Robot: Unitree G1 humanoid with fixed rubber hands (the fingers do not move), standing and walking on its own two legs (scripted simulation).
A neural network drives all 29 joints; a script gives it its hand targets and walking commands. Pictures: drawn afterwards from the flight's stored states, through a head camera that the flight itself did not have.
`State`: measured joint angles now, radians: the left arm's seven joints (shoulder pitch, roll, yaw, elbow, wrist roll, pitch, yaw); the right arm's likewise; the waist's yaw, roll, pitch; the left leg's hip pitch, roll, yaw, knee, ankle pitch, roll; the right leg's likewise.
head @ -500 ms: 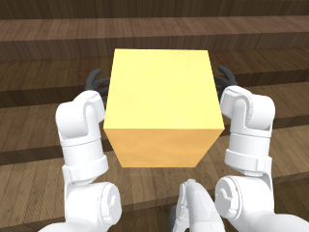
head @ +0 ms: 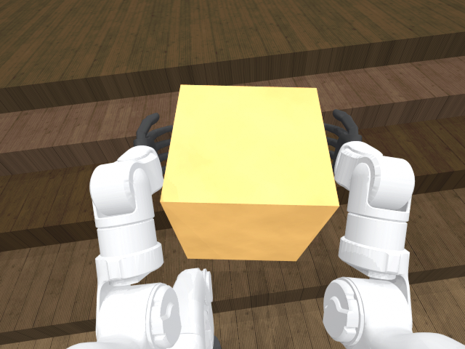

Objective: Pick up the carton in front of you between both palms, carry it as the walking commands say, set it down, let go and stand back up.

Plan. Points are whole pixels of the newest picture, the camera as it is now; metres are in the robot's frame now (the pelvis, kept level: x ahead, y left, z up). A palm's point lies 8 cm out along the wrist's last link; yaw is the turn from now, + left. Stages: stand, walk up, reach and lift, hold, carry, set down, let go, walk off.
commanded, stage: carry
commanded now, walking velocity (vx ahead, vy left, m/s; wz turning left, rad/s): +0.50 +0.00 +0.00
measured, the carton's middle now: (244, 182) +0.36 +0.01 +0.11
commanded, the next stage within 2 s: none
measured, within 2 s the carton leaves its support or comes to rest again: neither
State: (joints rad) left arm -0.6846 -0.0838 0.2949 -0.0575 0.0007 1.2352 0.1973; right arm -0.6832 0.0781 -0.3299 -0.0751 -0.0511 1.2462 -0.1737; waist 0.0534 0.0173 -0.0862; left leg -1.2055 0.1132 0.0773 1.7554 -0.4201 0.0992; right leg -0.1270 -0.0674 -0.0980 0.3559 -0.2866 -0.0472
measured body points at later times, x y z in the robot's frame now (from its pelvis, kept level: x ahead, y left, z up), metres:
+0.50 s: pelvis +0.27 +0.04 +0.12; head +0.28 +0.07 +0.57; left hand +0.64 +0.19 +0.28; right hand +0.63 -0.12 +0.30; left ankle +0.21 +0.12 -0.62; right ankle +0.36 -0.08 -0.35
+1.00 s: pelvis +0.57 +0.00 +0.24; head +0.58 -0.01 +0.69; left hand +0.93 +0.17 +0.40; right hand +0.94 -0.14 +0.39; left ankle +0.60 +0.12 -0.22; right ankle +0.58 -0.07 -0.49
